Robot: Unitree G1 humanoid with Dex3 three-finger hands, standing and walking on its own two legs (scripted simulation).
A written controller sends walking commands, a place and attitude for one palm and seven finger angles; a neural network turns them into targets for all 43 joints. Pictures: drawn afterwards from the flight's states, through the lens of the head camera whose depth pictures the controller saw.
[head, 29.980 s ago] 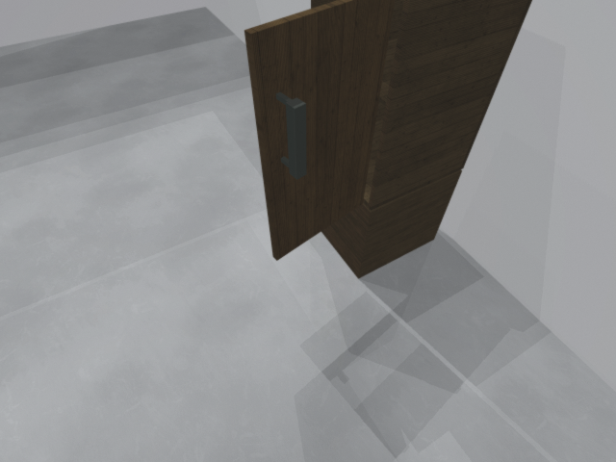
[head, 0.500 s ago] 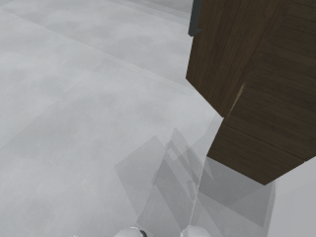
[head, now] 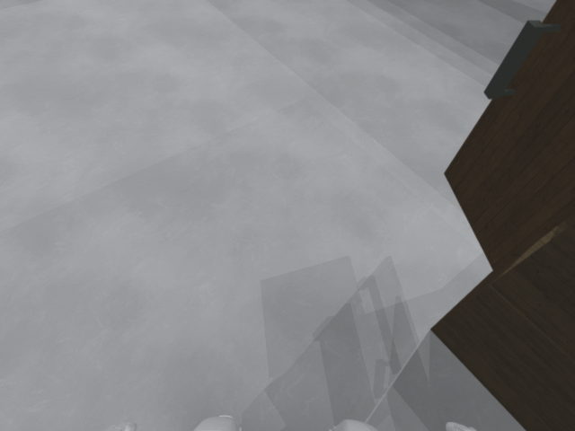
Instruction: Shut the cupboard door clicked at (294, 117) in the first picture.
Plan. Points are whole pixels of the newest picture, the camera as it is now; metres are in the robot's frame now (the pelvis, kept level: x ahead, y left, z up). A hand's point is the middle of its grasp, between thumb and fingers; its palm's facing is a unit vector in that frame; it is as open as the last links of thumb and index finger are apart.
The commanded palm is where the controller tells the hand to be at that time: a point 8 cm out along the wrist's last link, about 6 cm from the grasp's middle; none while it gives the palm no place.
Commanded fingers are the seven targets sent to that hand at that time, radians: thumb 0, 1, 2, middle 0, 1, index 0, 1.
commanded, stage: walk to a spot facing it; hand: left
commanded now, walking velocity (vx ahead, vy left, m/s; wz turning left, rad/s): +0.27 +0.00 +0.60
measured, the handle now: (521, 62) +0.81 -0.45 +0.07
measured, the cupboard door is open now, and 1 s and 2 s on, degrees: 61 61 61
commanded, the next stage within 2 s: turn to face it in 1.46 s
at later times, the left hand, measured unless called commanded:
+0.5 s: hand out of the picture +0.01 +0.16 -0.14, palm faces +0.38 -0.89 -0.23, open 7.4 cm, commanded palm none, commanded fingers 0.00 0.90 0.90 -0.20 -0.30 -0.20 -0.30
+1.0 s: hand (97, 328) +0.27 +0.32 -0.13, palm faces +0.48 -0.85 -0.21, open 7.4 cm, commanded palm none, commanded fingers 0.00 0.90 0.90 -0.20 -0.30 -0.20 -0.30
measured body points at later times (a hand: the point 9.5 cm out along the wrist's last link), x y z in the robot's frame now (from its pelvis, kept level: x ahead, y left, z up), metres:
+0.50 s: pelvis +0.09 -0.01 +0.03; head +0.13 +0.00 +0.47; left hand -0.01 +0.21 -0.12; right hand +0.26 -0.21 -0.12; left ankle +0.09 +0.14 -0.66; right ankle +0.04 -0.14 -0.72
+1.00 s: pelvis +0.25 +0.09 +0.02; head +0.28 +0.10 +0.47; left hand +0.24 +0.36 -0.11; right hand +0.35 -0.12 -0.13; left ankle +0.15 +0.16 -0.72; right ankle +0.42 +0.02 -0.69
